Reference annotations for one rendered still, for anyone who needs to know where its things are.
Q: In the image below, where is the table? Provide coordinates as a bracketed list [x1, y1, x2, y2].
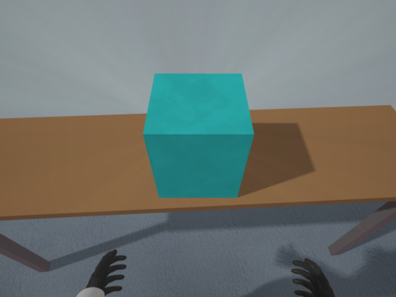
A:
[0, 105, 396, 272]

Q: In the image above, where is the left robot hand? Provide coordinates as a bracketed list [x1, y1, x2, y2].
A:
[86, 249, 126, 296]

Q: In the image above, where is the carton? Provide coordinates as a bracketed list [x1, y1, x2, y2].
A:
[143, 74, 254, 198]

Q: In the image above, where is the right robot hand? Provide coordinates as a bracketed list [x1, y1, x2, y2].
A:
[291, 258, 335, 297]

